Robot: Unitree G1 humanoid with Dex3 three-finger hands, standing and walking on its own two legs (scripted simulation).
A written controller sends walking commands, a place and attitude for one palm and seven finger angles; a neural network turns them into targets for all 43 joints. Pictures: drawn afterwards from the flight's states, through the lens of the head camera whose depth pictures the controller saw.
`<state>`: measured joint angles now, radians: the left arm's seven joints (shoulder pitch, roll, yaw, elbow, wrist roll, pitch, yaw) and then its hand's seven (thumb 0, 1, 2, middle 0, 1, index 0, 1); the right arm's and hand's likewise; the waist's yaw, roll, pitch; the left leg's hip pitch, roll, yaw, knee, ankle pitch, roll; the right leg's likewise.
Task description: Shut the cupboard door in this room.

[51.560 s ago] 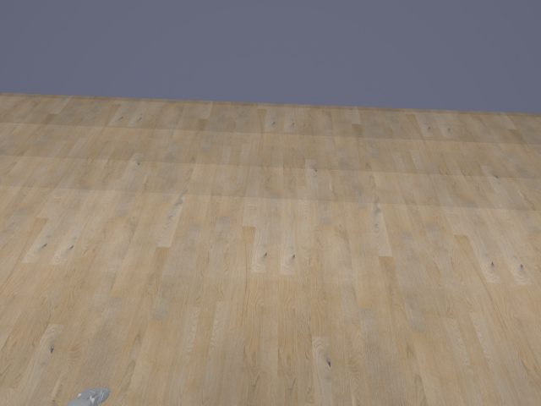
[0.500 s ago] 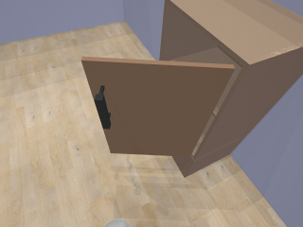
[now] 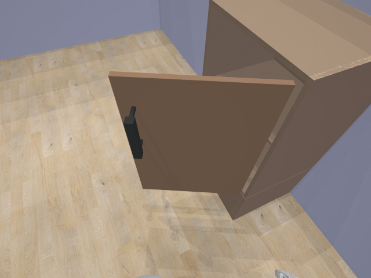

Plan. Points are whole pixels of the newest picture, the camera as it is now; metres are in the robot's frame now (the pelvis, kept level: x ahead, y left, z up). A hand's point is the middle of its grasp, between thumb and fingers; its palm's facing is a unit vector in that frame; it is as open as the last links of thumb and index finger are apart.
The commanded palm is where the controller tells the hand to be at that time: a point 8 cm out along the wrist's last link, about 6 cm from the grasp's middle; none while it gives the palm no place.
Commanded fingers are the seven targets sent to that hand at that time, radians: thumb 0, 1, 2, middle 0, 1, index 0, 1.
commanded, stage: come to a stop and stand still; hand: left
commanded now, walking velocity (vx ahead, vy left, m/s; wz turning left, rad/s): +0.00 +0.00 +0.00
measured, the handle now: (135, 133) +0.46 +0.18 -0.02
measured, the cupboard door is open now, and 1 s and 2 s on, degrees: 62 62 62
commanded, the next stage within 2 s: look again from close up in 1.30 s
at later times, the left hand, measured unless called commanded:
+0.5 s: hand out of the picture -0.09 +0.24 -0.17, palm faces +0.12 -0.97 -0.22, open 7.4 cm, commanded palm none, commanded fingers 0.00 0.90 0.90 -0.20 -0.30 -0.20 -0.30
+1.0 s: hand out of the picture -0.14 +0.26 -0.18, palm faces +0.13 -0.98 -0.15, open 7.3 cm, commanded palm none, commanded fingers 0.00 0.90 0.90 -0.20 -0.30 -0.20 -0.30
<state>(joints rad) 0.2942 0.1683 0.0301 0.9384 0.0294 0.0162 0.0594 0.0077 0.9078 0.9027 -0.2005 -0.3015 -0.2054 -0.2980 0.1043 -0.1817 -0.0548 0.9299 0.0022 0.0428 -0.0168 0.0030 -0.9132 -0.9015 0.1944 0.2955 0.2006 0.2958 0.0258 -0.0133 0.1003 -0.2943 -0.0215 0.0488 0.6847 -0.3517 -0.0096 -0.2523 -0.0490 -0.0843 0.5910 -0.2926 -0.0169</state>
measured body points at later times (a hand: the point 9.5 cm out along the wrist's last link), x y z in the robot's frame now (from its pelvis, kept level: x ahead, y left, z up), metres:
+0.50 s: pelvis -0.10 +0.05 +0.00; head -0.12 +0.06 +0.44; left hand -0.10 +0.29 -0.15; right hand -0.05 -0.19 -0.15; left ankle +0.00 +0.10 -0.73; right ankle -0.01 -0.10 -0.72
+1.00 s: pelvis -0.19 +0.09 +0.00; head -0.22 +0.12 +0.45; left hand -0.15 +0.32 -0.16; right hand -0.20 -0.12 -0.15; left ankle -0.17 +0.13 -0.73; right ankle -0.18 -0.05 -0.72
